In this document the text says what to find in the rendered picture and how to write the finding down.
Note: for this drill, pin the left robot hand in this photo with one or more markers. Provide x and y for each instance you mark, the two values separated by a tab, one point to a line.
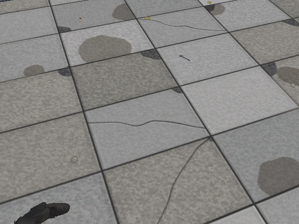
43	211

